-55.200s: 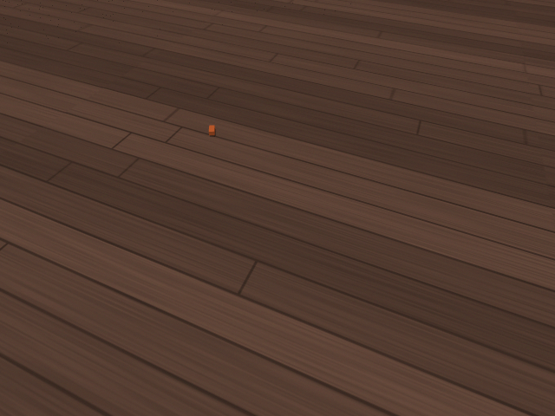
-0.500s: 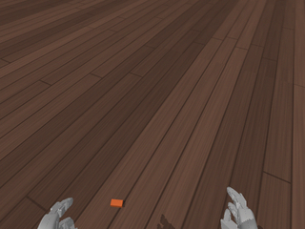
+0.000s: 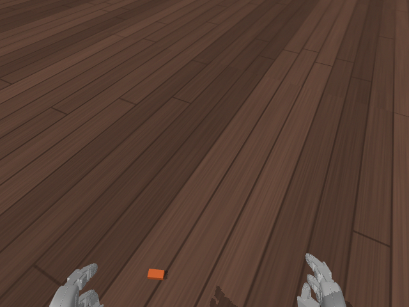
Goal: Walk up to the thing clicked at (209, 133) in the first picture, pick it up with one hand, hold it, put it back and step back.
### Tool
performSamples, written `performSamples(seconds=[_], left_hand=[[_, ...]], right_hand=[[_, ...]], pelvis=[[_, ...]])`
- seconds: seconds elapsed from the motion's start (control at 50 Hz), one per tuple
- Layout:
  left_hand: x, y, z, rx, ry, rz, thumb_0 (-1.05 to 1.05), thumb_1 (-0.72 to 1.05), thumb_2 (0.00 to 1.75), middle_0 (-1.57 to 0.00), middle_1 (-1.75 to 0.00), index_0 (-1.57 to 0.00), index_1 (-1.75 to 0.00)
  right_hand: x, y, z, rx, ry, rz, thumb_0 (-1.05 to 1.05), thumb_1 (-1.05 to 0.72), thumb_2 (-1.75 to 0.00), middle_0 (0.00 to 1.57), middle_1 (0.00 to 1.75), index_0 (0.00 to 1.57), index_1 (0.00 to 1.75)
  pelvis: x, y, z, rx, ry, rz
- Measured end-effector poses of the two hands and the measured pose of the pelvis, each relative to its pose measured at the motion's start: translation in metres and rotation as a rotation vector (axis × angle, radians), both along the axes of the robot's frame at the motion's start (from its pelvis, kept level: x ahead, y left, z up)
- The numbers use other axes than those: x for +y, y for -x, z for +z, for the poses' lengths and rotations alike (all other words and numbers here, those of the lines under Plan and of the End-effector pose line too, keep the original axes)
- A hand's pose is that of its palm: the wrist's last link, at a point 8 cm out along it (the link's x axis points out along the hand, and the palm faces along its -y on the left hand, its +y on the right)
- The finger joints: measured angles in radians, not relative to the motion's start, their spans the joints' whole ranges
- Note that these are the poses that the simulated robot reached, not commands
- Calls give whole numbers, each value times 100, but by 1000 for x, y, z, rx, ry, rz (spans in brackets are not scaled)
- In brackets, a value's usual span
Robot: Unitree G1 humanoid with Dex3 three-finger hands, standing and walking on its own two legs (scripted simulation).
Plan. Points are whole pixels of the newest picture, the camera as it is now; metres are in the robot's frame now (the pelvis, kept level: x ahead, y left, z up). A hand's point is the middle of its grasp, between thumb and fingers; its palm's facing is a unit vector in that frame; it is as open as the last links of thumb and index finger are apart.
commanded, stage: home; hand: left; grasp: from above
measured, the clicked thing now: (156, 274) +0.43 +0.17 -0.70
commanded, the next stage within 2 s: stand in 0.38 s
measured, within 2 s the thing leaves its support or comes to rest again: neither
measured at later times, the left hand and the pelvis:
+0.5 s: hand out of the picture +0.16 +0.18 -0.04, palm faces +0.04 -0.97 -0.23, open 7.4 cm; pelvis -0.01 +0.00 +0.00, yaw +0 degrees
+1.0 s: hand out of the picture +0.04 +0.24 -0.11, palm faces +0.07 -0.94 -0.33, open 7.4 cm; pelvis -0.01 +0.01 +0.05, yaw +2 degrees
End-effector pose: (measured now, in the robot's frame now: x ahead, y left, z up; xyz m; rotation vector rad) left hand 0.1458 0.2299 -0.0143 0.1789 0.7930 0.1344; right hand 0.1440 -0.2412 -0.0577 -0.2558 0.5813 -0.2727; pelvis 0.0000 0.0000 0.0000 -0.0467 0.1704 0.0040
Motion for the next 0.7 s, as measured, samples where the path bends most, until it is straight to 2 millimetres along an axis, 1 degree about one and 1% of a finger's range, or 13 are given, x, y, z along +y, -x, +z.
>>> performSamples(seconds=[0.08, 0.26, 0.48, 0.5, 0.54, 0.58, 0.64, 0.7], left_hand=[[0, -1, 1, -3, -1, -2, 1, 90, 90, -20, -30, -20, -30], [-1, 4, -3, 16, 7, 2, 1, 90, 90, -20, -30, -20, -30], [-2, 4, 1, -7, -1, 1, 1, 90, 90, -20, -30, -20, -30], [-1, 3, -1, -21, -23, -14, 1, 90, 90, -20, -30, -20, -30], [6, 0, -13, -40, -73, -36, 1, 90, 90, -20, -30, -20, -30], [16, 2, -24, -15, -102, -35, 1, 90, 90, -20, -30, -20, -30], [31, 13, -36, 48, -123, -20, 1, 90, 90, -20, -30, -20, -30], [44, 32, -45, 124, -131, 14, 1, 90, 90, -20, -30, -20, -30]], right_hand=[[1, -1, 0, 1, 0, 5, 2, -90, -89, 21, 30, 20, 30], [2, -2, 0, -5, -5, 4, 2, -90, -89, 21, 30, 20, 30], [0, 3, -1, 0, -9, 3, 2, -90, -89, 21, 30, 20, 30], [0, 4, -3, 26, 7, 26, 1, -90, -89, 21, 30, 20, 30], [-3, 8, -13, 157, 32, 107, 1, -90, -89, 20, 30, 20, 30], [-8, 15, -19, 281, 40, 157, 1, -90, -89, 21, 30, 20, 30], [-18, 27, -20, 376, 21, 147, 1, -90, -89, 21, 30, 20, 30], [-27, 41, -19, 435, 9, 107, 1, -90, -89, 21, 30, 20, 30]], pelvis=[[0, 0, 0, 1, 1, 2], [0, 1, -1, 2, 0, 0], [-2, 4, -1, -4, 0, 1], [-2, 6, 0, -27, -3, 5], [-2, 11, 5, -77, -22, 7], [-2, 13, 10, -102, -36, 8], [-1, 15, 17, -133, -48, 7], [1, 14, 23, -150, -49, 6]])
